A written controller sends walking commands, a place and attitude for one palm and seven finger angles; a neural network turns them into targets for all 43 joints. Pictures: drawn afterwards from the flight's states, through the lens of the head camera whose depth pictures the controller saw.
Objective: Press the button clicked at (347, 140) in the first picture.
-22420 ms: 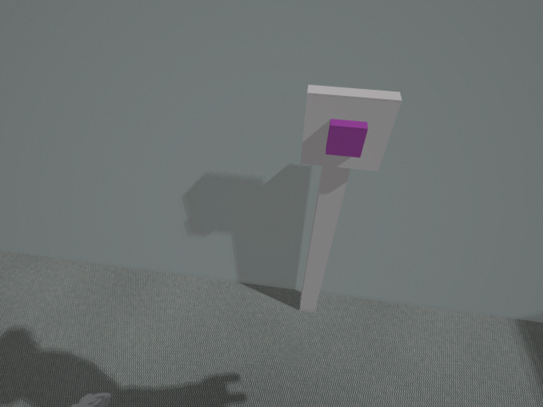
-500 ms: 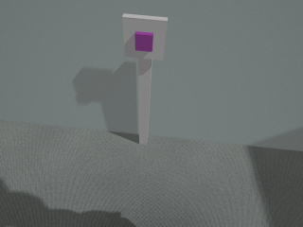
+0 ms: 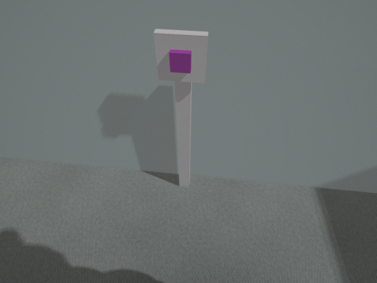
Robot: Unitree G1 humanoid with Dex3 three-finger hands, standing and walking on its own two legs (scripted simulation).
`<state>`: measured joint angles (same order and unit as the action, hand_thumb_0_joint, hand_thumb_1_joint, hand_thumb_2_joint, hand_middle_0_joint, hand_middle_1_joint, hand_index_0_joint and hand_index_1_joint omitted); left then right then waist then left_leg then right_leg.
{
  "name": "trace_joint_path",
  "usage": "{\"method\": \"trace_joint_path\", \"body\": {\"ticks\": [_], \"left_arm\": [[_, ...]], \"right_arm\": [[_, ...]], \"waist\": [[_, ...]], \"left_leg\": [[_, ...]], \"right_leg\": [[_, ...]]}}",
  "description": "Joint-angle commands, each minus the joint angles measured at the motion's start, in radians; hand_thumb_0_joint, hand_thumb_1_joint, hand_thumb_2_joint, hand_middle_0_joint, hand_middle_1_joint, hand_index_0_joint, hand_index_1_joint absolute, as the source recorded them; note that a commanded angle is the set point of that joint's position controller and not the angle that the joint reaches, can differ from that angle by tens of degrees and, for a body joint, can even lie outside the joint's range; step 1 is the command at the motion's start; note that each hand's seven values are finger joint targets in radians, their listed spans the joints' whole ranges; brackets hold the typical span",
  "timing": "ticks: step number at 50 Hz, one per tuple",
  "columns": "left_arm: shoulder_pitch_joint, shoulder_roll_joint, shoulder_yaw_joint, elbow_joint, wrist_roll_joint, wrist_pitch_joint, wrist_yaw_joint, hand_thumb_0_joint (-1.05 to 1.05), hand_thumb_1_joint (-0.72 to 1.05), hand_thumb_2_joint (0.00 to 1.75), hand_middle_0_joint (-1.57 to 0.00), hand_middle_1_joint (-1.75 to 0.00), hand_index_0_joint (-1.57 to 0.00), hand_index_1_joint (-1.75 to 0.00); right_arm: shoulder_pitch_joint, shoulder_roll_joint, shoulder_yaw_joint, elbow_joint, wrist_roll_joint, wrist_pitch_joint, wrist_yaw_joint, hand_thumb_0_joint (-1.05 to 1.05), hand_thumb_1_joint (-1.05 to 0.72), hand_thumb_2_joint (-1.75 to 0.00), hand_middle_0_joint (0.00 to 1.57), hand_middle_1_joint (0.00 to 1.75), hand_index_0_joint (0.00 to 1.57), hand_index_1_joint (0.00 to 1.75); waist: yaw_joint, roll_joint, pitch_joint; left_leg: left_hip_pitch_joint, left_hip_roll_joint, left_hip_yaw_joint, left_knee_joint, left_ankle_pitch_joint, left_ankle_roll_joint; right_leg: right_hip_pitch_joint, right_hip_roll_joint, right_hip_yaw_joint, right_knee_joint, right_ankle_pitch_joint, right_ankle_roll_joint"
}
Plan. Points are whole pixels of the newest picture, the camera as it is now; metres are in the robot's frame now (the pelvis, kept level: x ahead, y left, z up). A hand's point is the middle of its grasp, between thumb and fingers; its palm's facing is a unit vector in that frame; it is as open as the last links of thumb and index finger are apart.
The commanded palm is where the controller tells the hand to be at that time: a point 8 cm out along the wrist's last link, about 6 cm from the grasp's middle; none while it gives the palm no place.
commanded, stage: let the arm hang, fingers relaxed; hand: left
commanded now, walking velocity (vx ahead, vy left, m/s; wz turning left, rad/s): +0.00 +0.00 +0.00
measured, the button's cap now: (180, 61) +0.74 +0.07 +0.09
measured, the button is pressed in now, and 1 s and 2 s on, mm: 0 0 0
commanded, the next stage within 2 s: stand and wait in 0.30 s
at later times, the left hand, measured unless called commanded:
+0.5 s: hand out of the picture +0.01 +0.16 -0.17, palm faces +0.03 -0.98 -0.18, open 7.4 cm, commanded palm none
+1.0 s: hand out of the picture +0.05 +0.16 -0.17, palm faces +0.02 -0.98 -0.18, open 7.4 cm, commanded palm none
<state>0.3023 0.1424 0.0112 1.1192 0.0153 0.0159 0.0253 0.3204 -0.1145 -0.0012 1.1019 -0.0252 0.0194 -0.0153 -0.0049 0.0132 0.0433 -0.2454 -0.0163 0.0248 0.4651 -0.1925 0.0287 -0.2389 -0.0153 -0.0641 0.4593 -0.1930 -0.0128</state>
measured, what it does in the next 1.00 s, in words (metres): stands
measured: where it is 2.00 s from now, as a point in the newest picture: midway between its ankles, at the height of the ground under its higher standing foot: outside the picture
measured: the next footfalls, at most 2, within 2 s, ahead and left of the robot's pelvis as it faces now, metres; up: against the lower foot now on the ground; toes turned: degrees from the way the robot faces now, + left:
none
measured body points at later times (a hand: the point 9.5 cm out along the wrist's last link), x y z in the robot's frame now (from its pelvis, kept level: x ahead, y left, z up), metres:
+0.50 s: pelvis +0.02 +0.00 +0.00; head +0.04 -0.01 +0.45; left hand +0.01 +0.21 -0.16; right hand +0.02 -0.22 -0.16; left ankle +0.04 +0.10 -0.74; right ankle +0.04 -0.11 -0.74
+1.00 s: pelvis +0.05 -0.01 +0.01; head +0.07 -0.01 +0.45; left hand +0.05 +0.21 -0.16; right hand +0.04 -0.23 -0.16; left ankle +0.04 +0.10 -0.74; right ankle +0.04 -0.11 -0.74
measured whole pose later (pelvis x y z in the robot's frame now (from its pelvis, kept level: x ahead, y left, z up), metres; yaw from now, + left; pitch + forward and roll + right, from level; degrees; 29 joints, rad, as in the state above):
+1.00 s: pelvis +0.05 -0.01 +0.01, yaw +0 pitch -1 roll +0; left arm 0.26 0.14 0.01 1.14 0.01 -0.01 0.03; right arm 0.25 -0.14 0.00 1.15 -0.02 0.00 -0.03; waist -0.01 0.00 0.06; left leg -0.15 0.00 0.02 0.40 -0.23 0.01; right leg -0.15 0.00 -0.06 0.40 -0.23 -0.02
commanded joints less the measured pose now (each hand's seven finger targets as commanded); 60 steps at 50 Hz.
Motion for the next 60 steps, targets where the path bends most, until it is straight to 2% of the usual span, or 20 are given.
{"method": "trace_joint_path", "body": {"ticks": [1,4,7,16,21,25,29,38,42,45,53,60], "left_arm": [[0.060,0.103,0.028,-0.026,-0.001,-0.016,0.010,0.00,0.90,0.90,-0.20,-0.30,-0.20,-0.30],[0.062,0.096,0.030,-0.026,0.000,-0.018,0.012,0.00,0.90,0.90,-0.20,-0.30,-0.20,-0.30],[0.056,0.087,0.029,-0.022,-0.002,-0.021,0.012,0.00,0.90,0.90,-0.20,-0.30,-0.20,-0.30],[0.047,0.087,0.027,-0.013,-0.004,-0.030,0.012,0.00,0.90,0.90,-0.20,-0.30,-0.20,-0.30],[0.043,0.092,0.024,-0.007,-0.005,-0.030,0.013,0.00,0.90,0.90,-0.20,-0.30,-0.20,-0.30],[0.040,0.096,0.024,-0.004,-0.005,-0.029,0.013,0.00,0.90,0.90,-0.20,-0.30,-0.20,-0.30],[0.044,0.095,0.022,-0.003,-0.005,-0.030,0.013,0.00,0.90,0.90,-0.20,-0.30,-0.20,-0.30],[0.035,0.097,0.020,0.000,-0.007,-0.035,0.012,0.00,0.90,0.90,-0.20,-0.30,-0.20,-0.30],[0.033,0.098,0.021,0.001,-0.008,-0.036,0.013,0.00,0.90,0.90,-0.20,-0.30,-0.20,-0.30],[0.029,0.095,0.020,0.003,-0.006,-0.034,0.014,0.00,0.90,0.90,-0.20,-0.30,-0.20,-0.30],[0.031,0.103,0.021,0.001,-0.008,-0.037,0.013,0.00,0.90,0.90,-0.20,-0.30,-0.20,-0.30],[0.026,0.105,0.020,0.000,-0.008,-0.037,0.013,0.00,0.90,0.90,-0.20,-0.30,-0.20,-0.30]], "right_arm": [[0.075,-0.093,-0.018,-0.013,0.001,-0.014,-0.014,0.00,-0.90,-0.90,0.20,0.30,0.20,0.30],[0.071,-0.089,-0.020,-0.014,0.004,-0.017,-0.016,0.00,-0.90,-0.90,0.20,0.30,0.20,0.30],[0.065,-0.085,-0.020,-0.010,0.002,-0.021,-0.018,0.00,-0.90,-0.90,0.20,0.30,0.20,0.30],[0.050,-0.090,-0.018,-0.001,0.007,-0.024,-0.021,0.00,-0.90,-0.90,0.20,0.30,0.20,0.30],[0.040,-0.095,-0.017,0.007,0.008,-0.024,-0.021,0.00,-0.90,-0.90,0.20,0.30,0.20,0.30],[0.027,-0.099,-0.017,0.011,0.008,-0.023,-0.021,0.00,-0.90,-0.90,0.20,0.30,0.20,0.30],[0.020,-0.102,-0.016,0.015,0.009,-0.020,-0.022,0.00,-0.90,-0.90,0.20,0.30,0.20,0.30],[0.005,-0.111,-0.014,0.023,0.009,-0.028,-0.025,0.00,-0.90,-0.90,0.20,0.30,0.20,0.30],[0.003,-0.113,-0.013,0.027,0.010,-0.028,-0.027,0.00,-0.90,-0.90,0.20,0.30,0.20,0.30],[0.000,-0.109,-0.013,0.029,0.010,-0.026,-0.027,0.00,-0.90,-0.90,0.20,0.30,0.20,0.30],[0.001,-0.113,-0.013,0.033,0.009,-0.029,-0.028,0.00,-0.90,-0.90,0.20,0.30,0.20,0.30],[-0.001,-0.115,-0.013,0.037,0.010,-0.027,-0.028,0.00,-0.90,-0.90,0.20,0.30,0.20,0.30]], "waist": [[0.005,-0.001,0.068],[0.009,-0.004,0.067],[0.007,0.021,0.055],[0.000,-0.009,0.024],[0.000,-0.027,0.035],[0.000,-0.008,0.038],[0.001,-0.021,0.047],[0.001,0.000,0.009],[0.000,-0.011,0.005],[0.000,-0.011,0.031],[0.002,-0.015,0.011],[0.000,-0.023,0.029]], "left_leg": [[-0.073,0.096,-0.125,-0.151,-0.139,0.011],[-0.073,0.100,-0.123,-0.155,-0.128,0.010],[-0.056,0.100,-0.119,-0.152,-0.092,0.007],[0.013,0.104,-0.101,-0.126,0.030,0.002],[0.029,0.104,-0.095,-0.126,0.052,0.000],[0.035,0.103,-0.093,-0.128,0.045,-0.002],[0.045,0.103,-0.085,-0.126,0.043,-0.003],[0.072,0.110,-0.090,-0.124,0.123,-0.005],[0.084,0.114,-0.088,-0.125,0.138,-0.005],[0.077,0.115,-0.085,-0.131,0.127,-0.007],[0.096,0.115,-0.081,-0.129,0.152,-0.008],[0.094,0.116,-0.077,-0.134,0.134,-0.010]], "right_leg": [[-0.012,-0.082,0.104,-0.122,-0.157,-0.032],[0.000,-0.079,0.099,-0.120,-0.134,-0.031],[0.012,-0.082,0.101,-0.115,-0.093,-0.031],[0.027,-0.090,0.101,-0.123,-0.022,-0.030],[0.031,-0.094,0.098,-0.131,-0.013,-0.028],[0.033,-0.094,0.100,-0.138,-0.022,-0.027],[0.025,-0.090,0.101,-0.147,-0.030,-0.028],[0.069,-0.096,0.099,-0.134,0.068,-0.029],[0.076,-0.095,0.098,-0.133,0.091,-0.028],[0.066,-0.094,0.097,-0.138,0.081,-0.028],[0.090,-0.097,0.100,-0.140,0.125,-0.029],[0.081,-0.094,0.099,-0.147,0.103,-0.028]]}}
